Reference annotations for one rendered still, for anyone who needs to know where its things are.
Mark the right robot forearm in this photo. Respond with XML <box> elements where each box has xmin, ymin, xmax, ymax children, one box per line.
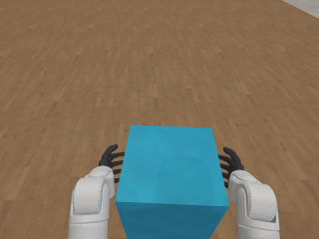
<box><xmin>228</xmin><ymin>169</ymin><xmax>280</xmax><ymax>239</ymax></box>

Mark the right robot hand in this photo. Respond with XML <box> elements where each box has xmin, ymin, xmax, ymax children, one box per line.
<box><xmin>218</xmin><ymin>146</ymin><xmax>244</xmax><ymax>188</ymax></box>

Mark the left robot hand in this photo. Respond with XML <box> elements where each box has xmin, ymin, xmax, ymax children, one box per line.
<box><xmin>99</xmin><ymin>144</ymin><xmax>125</xmax><ymax>183</ymax></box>

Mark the carton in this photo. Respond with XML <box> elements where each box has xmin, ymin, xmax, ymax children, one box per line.
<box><xmin>115</xmin><ymin>124</ymin><xmax>229</xmax><ymax>239</ymax></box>

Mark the left robot forearm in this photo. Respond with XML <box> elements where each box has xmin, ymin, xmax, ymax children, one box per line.
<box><xmin>68</xmin><ymin>165</ymin><xmax>115</xmax><ymax>239</ymax></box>

